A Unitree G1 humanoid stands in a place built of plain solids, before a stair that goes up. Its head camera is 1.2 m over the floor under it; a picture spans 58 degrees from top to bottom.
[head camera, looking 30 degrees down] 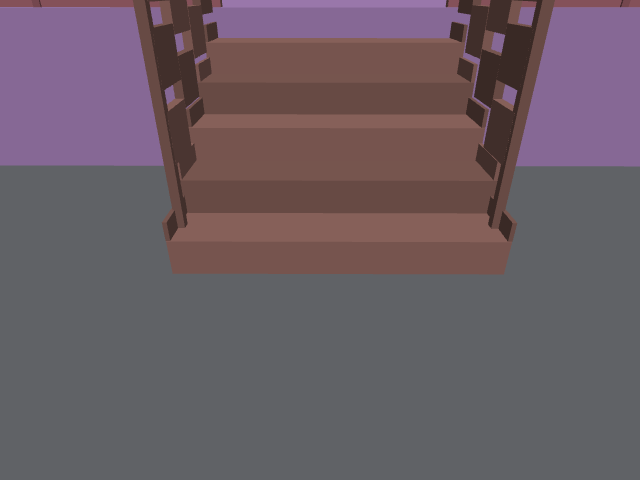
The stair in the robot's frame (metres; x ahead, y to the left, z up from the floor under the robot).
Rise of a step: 0.18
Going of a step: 0.30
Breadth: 1.62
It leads straight ahead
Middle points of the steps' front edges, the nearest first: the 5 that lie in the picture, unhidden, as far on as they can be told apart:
1.74 -0.09 0.18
2.04 -0.09 0.37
2.34 -0.09 0.55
2.64 -0.09 0.73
2.94 -0.09 0.92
